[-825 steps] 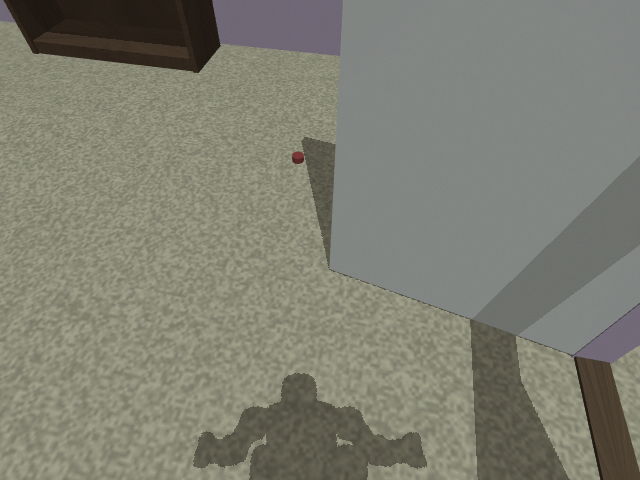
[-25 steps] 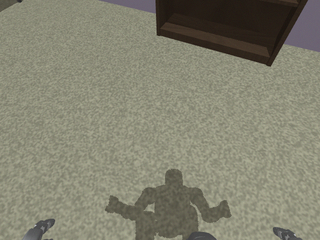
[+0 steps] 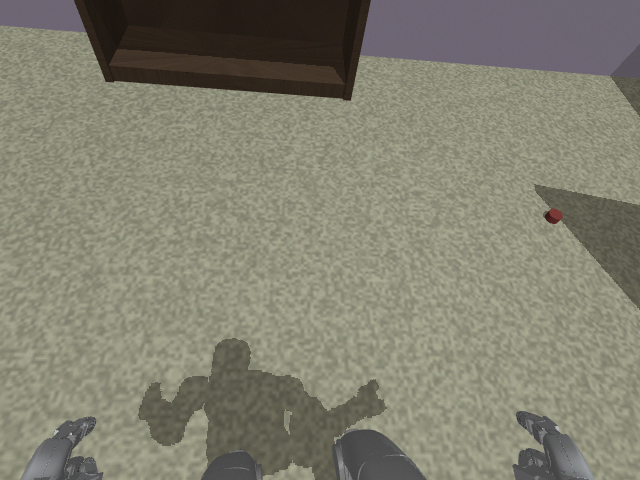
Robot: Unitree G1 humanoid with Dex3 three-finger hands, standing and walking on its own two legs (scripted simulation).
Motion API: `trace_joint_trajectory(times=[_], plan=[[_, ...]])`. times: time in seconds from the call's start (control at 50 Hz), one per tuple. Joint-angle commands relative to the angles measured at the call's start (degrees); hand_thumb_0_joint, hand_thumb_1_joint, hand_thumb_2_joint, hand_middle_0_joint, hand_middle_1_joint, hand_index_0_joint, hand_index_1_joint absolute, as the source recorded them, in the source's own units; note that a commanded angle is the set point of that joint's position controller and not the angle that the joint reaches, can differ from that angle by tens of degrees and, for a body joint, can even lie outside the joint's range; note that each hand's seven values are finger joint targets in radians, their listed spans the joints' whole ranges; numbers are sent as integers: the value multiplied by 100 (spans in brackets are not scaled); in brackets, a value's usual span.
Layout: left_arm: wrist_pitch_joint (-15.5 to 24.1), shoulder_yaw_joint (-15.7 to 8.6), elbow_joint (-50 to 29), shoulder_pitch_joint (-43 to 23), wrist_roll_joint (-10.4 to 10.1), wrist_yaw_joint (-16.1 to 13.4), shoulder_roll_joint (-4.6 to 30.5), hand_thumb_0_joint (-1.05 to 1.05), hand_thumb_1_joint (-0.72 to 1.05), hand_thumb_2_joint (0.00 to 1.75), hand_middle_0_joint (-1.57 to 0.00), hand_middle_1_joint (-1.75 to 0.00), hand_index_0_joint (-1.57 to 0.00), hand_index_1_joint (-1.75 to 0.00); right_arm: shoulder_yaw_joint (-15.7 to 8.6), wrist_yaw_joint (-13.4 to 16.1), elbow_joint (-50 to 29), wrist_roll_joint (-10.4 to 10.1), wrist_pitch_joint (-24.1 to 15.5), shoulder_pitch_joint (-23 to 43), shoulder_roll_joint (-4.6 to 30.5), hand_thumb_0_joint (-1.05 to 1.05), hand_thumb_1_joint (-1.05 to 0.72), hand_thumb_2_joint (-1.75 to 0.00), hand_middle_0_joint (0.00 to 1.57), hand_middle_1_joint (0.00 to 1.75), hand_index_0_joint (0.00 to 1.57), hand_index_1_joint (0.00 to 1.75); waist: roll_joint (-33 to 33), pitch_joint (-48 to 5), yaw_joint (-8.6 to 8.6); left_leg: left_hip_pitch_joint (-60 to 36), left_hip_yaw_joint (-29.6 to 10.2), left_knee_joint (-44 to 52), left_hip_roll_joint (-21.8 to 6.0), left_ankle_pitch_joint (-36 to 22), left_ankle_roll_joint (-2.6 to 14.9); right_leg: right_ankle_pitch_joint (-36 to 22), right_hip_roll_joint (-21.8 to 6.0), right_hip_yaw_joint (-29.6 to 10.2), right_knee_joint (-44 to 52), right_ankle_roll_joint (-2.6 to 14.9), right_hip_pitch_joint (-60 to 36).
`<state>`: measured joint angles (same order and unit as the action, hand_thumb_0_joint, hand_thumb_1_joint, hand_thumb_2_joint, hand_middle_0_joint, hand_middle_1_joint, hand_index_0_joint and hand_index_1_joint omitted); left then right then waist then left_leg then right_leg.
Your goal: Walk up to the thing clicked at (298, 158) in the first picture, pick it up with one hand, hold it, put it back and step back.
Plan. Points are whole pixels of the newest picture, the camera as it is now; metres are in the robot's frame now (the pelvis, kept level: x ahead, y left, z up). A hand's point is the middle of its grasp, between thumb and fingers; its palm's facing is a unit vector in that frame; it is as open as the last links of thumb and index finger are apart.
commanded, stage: walk up
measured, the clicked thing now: (553, 216) +1.08 -1.09 -0.75
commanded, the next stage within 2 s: none
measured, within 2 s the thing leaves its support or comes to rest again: neither
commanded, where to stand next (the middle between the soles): +0.04 -0.07 m, yaw -53 degrees
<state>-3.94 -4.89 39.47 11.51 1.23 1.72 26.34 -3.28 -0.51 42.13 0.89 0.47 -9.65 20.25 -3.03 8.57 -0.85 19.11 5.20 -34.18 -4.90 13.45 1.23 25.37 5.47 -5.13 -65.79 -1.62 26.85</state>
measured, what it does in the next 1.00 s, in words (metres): steps on the spot, turning right: right foot, then left foot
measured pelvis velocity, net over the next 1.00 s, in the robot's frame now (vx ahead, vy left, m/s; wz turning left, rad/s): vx -0.01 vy -0.03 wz -0.71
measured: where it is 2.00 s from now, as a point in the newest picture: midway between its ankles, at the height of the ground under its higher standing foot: outside the picture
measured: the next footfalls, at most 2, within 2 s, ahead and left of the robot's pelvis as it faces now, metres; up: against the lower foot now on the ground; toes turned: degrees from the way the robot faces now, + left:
right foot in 0.30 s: +0.01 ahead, -0.15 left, +0.00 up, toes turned -18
left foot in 0.60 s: +0.13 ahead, +0.05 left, +0.00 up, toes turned -27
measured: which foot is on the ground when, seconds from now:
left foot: down 0.00-0.32, up 0.34-0.58, down 0.60-0.96, up 0.98-1.00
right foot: up 0.00-0.28, down 0.30-0.64, up 0.66-0.92, down 0.94-1.00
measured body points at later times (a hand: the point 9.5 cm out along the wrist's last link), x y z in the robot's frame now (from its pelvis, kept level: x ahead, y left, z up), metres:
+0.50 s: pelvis +0.00 -0.02 -0.01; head +0.03 -0.05 +0.43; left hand +0.21 +0.24 -0.10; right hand -0.04 -0.34 -0.13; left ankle +0.07 +0.10 -0.69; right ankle -0.03 -0.13 -0.73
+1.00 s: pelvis -0.01 -0.03 -0.03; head +0.01 -0.06 +0.42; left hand +0.28 +0.15 -0.12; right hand -0.18 -0.33 -0.13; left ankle +0.09 +0.07 -0.72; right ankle -0.07 -0.14 -0.73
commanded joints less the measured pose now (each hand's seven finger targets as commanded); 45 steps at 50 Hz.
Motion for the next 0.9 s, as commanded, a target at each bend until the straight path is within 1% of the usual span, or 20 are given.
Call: trace_joint_trajectory(times=[0.0, 0.06, 0.1, 0.16, 0.22, 0.26, 0.28, 0.3, 0.32, 0.38, 0.5, 0.56, 0.58, 0.6, 0.62, 0.64, 0.72, 0.8, 0.84, 0.88], plan=[[97, -255, -482, 456, -36, 203, 761, 0, 90, 90, -20, -30, -20, -30, -495, 115, -548, 73, -218, -38, 1648, 0, -90, -90, 20, 30, 20, 30, 1571, -1099, -42, -1584, -816, 1408, -1112, -529, 696, -478, -565, 125, 255, -106, 610], [100, -209, -609, 56, -2, 244, 794, 0, 90, 90, -20, -30, -20, -30, -575, 80, -537, 97, -221, -489, 1861, 0, -90, -90, 20, 30, 20, 30, 1506, -1054, -300, -1828, -717, 1448, -1490, -425, 916, -256, -754, 325, 1024, -160, 678], [134, -169, -577, 115, 11, 204, 790, 0, 90, 90, -20, -30, -20, -30, -602, 35, -600, 94, -232, -472, 1953, 0, -90, -90, 20, 30, 20, 30, 1500, -1032, -267, -1668, -556, 1397, -1741, -369, 1015, -163, -869, 513, 1416, -108, 474], [218, -204, -413, 227, -48, 156, 754, 0, 90, 90, -20, -30, -20, -30, -584, -32, -662, -29, -197, -617, 1921, 0, -90, -90, 20, 30, 20, 30, 1388, -1217, -262, -1116, -15, 898, -1687, -1005, 904, -446, -694, 856, 1917, 5, -249], [263, -227, -303, 588, -38, 93, 726, 0, 90, 90, -20, -30, -20, -30, -598, -65, -772, -64, -119, -438, 1940, 0, -90, -90, 20, 30, 20, 30, 1492, -1327, -98, -896, 51, 417, -1773, -1113, 850, -303, -566, 1012, 2547, 176, -673], [338, -310, -179, 1015, 8, 46, 773, 0, 90, 90, -20, -30, -20, -30, -565, -78, -801, -111, -59, -381, 1877, 0, -90, -90, 20, 30, 20, 30, 1128, -1476, 212, -619, 379, -593, -1524, -830, 629, -640, -484, 904, 3694, 406, -1372], [397, -425, -77, 1299, 40, -10, 1079, 0, 90, 90, -20, -30, -20, -30, -467, -81, -840, -134, -21, -378, 1565, 0, -90, -90, 20, 30, 20, 30, 162, -1350, 440, 244, 525, -1868, -1072, -213, 339, -460, -707, -176, 4271, 670, -1999], [464, -551, -285, 1164, 129, -72, 1677, 0, 90, 90, -20, -30, -20, -30, -308, -83, -1010, -208, -24, -371, 1090, 0, -90, -90, 20, 30, 20, 30, -1448, -992, 391, 2090, 582, -2762, -40, 2197, -185, -1106, -1902, -2692, 4586, 1272, -2411], [431, -562, -440, 803, 121, -88, 1940, 0, 90, 90, -20, -30, -20, -30, -356, 60, -1049, -267, -8, 113, 1398, 0, -90, -90, 20, 30, 20, 30, -1270, -781, 487, 1973, -310, -3043, 39, 2538, -276, -1384, -2255, -3221, 4668, 1940, -1485], [394, -359, -488, 288, 11, -193, 1267, 0, 90, 90, -20, -30, -20, -30, -363, 51, -551, -246, -44, -332, 1493, 0, -90, -90, 20, 30, 20, 30, -802, -930, 86, 1784, -458, -2765, -58, 1621, -224, -1829, -1451, -1621, 4044, 1391, -1815], [463, -305, -498, 643, 22, -270, 1115, 0, 90, 90, -20, -30, -20, -30, -286, 118, -438, -66, -156, -369, 1386, 0, -90, -90, 20, 30, 20, 30, -659, -1074, 230, 951, -510, -1565, 299, 1461, -19, -3313, -1412, -1875, 3334, 1496, -1409], [406, -245, -606, 156, -55, -288, 1090, 0, 90, 90, -20, -30, -20, -30, -314, 146, -265, -35, -243, -854, 1305, 0, -90, -90, 20, 30, 20, 30, -430, -1115, -174, -322, -452, -314, 531, 654, 135, -3473, -1151, -1673, 2714, 1221, -500], [385, -155, -677, 62, -107, -294, 857, 0, 90, 90, -20, -30, -20, -30, -377, 167, -230, 66, -291, -1118, 1425, 0, -90, -90, 20, 30, 20, 30, -12, -1181, -335, -876, -988, 444, 217, 345, 234, -2828, -895, -1417, 2215, 888, 55], [375, -52, -732, 80, -154, -288, 469, 0, 90, 90, -20, -30, -20, -30, -520, 189, -257, 156, -323, -1095, 1974, 0, -90, -90, 20, 30, 20, 30, 1289, -1024, -327, -1357, -2650, 1242, -1060, 359, 455, -1231, -1, -708, 1189, 374, 1067], [351, -112, -563, 320, -69, -363, 825, 0, 90, 90, -20, -30, -20, -30, -609, 155, -349, 42, -322, -817, 2296, 0, -90, -90, 20, 30, 20, 30, 1661, -1035, -244, -899, -3735, 1688, -2272, 477, 1043, 634, 110, -299, 239, 193, 976], [347, -163, -386, 461, -20, -386, 1152, 0, 90, 90, -20, -30, -20, -30, -638, 121, -396, 11, -324, -562, 2274, 0, -90, -90, 20, 30, 20, 30, 1234, -755, -97, -466, -3779, 1716, -2386, 663, 1255, 656, -93, -482, -310, 186, 856], [378, -275, -78, 437, -102, -153, 961, 0, 90, 90, -20, -30, -20, -30, -465, 138, -348, 26, -367, -445, 1806, 0, -90, -90, 20, 30, 20, 30, 1209, -531, -27, -421, -1586, 1204, -1262, 38, 963, -75, -438, -141, 20, 196, 713], [470, -193, -125, 258, -100, -43, 684, 0, 90, 90, -20, -30, -20, -30, -447, 35, -433, 141, -317, -632, 1865, 0, -90, -90, 20, 30, 20, 30, 1521, -887, -206, -828, -955, 758, -1231, -698, 1067, 171, -519, 477, 1440, 112, 198], [516, -211, 25, 397, -78, -98, 722, 0, 90, 90, -20, -30, -20, -30, -455, 2, -471, 127, -226, -570, 1880, 0, -90, -90, 20, 30, 20, 30, 1601, -1008, -144, -476, -805, 346, -1267, -1219, 974, 71, -354, 737, 2100, 151, -519], [556, -213, 266, 796, -63, -170, 659, 0, 90, 90, -20, -30, -20, -30, -435, -6, -516, 65, -116, -383, 1838, 0, -90, -90, 20, 30, 20, 30, 1446, -1127, 88, -212, -439, -294, -1071, -1033, 772, -826, -128, 1067, 3055, 225, -1158]])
